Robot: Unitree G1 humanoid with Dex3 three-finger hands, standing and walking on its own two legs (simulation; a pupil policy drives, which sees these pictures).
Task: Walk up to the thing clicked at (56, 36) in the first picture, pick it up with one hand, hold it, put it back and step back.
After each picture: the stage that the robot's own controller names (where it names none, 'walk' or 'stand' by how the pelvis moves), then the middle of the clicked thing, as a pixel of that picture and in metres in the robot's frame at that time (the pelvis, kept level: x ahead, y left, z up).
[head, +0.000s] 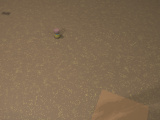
stand; (56, 33) +1.52 +0.30 -0.72
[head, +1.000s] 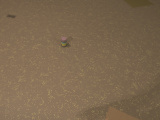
walk; (63, 42) +1.41 +0.14 -0.71
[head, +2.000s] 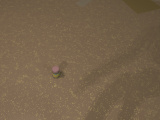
walk; (55, 72) +0.87 +0.19 -0.71
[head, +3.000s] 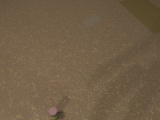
walk; (53, 113) +0.52 +0.22 -0.69
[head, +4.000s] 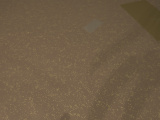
stand; out of the picture +0.35 +0.19 -0.71
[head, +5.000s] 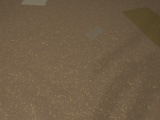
stand; out of the picture +0.33 +0.18 -0.72
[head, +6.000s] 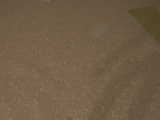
stand; out of the picture +0.33 +0.16 -0.72
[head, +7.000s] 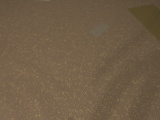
stand; out of the picture +0.33 +0.16 -0.72
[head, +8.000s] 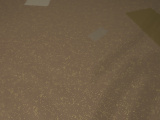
stand; out of the picture +0.31 +0.17 -0.73
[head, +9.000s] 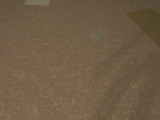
stand; out of the picture +0.31 +0.16 -0.73
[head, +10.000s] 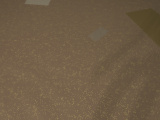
stand; out of the picture +0.30 +0.16 -0.73
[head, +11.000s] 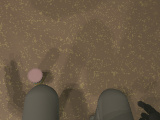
go down; (36, 77) +0.37 +0.20 -0.38
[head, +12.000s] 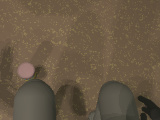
go down; (27, 72) +0.38 +0.21 -0.31
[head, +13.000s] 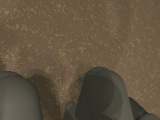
close in; out of the picture +0.36 +0.25 -0.22
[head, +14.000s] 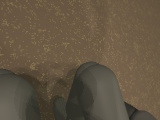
close; out of the picture +0.37 +0.25 -0.22
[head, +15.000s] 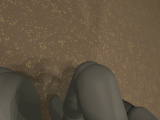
lift; out of the picture +0.36 +0.26 -0.22
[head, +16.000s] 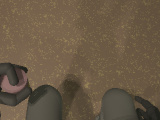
lift; (17, 85) +0.30 +0.22 -0.06
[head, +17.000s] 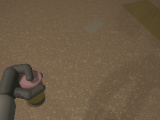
hold; (33, 89) +0.33 +0.17 +0.03
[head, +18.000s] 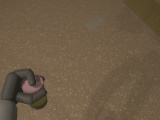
hold; (35, 92) +0.32 +0.17 +0.00
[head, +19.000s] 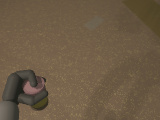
hold; (36, 94) +0.32 +0.16 +0.00
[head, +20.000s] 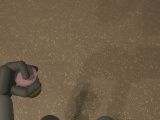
crouch; (29, 83) +0.35 +0.18 -0.07
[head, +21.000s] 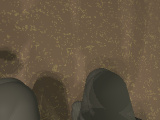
lower; out of the picture +0.39 +0.25 -0.18
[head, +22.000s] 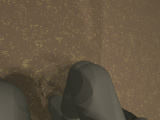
lower; out of the picture +0.39 +0.28 -0.22
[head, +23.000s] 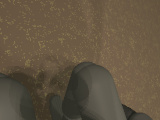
lower; out of the picture +0.38 +0.28 -0.22
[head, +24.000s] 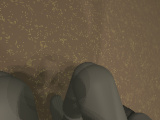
lower; out of the picture +0.38 +0.28 -0.23
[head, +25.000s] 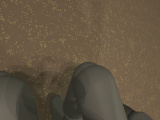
lower; out of the picture +0.38 +0.28 -0.22
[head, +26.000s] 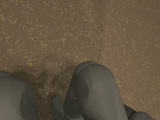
withdraw; out of the picture +0.37 +0.25 -0.22
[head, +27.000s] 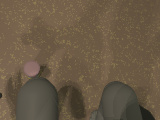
walk; (32, 71) +0.39 +0.21 -0.30
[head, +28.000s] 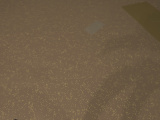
stand; out of the picture +0.31 +0.15 -0.65
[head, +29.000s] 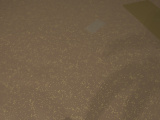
stand; out of the picture +0.33 +0.17 -0.66
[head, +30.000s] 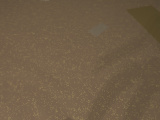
stand; out of the picture +0.33 +0.16 -0.69
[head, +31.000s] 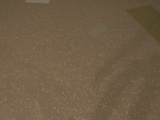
walk; out of the picture +0.35 +0.16 -0.72
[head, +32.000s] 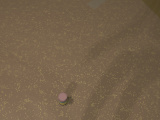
walk; (62, 99) +0.52 +0.13 -0.70
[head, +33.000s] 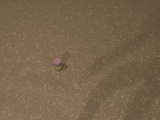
walk; (58, 64) +0.84 +0.24 -0.69
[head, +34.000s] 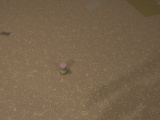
stand; (63, 69) +0.97 +0.18 -0.71
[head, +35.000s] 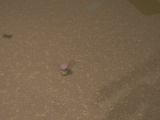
stand; (64, 69) +0.98 +0.18 -0.73
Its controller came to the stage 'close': yes
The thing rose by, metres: 0.71
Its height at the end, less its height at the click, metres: +0.00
